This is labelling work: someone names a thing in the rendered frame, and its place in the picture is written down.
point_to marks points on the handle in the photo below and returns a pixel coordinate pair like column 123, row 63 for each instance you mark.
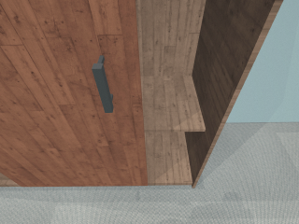
column 102, row 85

